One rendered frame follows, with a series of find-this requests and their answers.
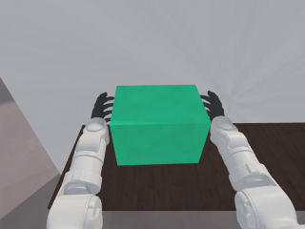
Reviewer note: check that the carton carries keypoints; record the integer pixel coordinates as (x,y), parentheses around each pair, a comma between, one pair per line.
(158,124)

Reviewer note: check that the right robot upper arm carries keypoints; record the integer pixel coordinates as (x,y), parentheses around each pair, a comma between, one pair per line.
(265,207)

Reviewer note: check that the left robot upper arm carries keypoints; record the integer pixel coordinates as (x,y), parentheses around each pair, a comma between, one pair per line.
(76,212)

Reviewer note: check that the table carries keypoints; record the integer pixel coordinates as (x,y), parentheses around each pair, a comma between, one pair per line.
(202,186)

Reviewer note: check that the left robot hand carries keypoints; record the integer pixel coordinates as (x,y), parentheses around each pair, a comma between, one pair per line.
(99,107)

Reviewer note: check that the right robot forearm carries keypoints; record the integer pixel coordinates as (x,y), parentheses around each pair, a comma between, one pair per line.
(244,169)

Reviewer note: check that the left robot forearm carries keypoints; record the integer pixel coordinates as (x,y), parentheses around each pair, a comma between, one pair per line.
(84,176)

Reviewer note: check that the right robot hand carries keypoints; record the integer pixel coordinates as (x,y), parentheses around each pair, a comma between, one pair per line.
(215,108)

